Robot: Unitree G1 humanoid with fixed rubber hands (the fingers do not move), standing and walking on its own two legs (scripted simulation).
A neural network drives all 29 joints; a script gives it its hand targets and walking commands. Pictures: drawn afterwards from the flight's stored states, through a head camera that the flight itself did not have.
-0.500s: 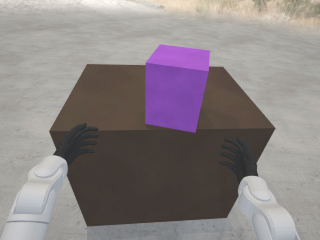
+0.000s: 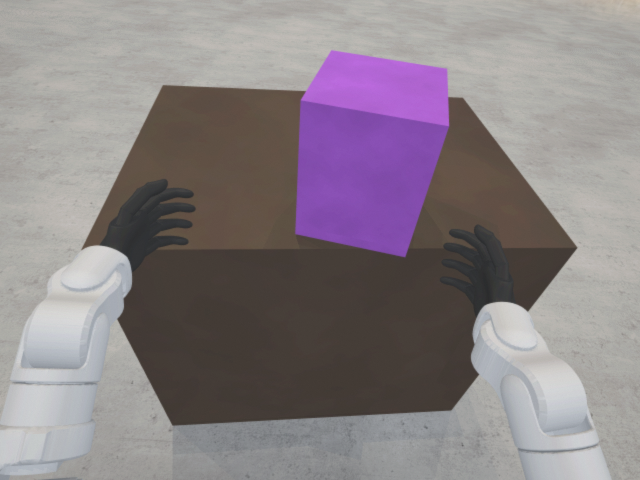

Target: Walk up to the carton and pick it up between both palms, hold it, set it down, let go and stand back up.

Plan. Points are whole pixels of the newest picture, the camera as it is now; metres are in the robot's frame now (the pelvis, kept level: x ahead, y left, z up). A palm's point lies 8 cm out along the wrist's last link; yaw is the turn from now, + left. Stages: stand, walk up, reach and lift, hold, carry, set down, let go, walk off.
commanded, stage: reach and lift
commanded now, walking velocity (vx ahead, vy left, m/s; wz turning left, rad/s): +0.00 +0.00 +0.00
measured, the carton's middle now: (368, 154) +0.60 -0.06 +0.12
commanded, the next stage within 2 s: none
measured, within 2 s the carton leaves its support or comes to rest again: neither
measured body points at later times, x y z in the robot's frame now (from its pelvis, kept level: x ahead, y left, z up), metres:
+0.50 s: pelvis +0.02 +0.03 +0.00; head +0.01 +0.06 +0.45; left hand +0.40 +0.22 +0.20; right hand +0.35 -0.17 +0.20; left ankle -0.06 +0.08 -0.74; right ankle +0.05 -0.12 -0.74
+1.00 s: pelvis +0.01 +0.02 +0.00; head +0.01 +0.06 +0.45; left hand +0.47 +0.21 +0.24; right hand +0.42 -0.17 +0.24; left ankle -0.06 +0.08 -0.74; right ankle +0.05 -0.12 -0.74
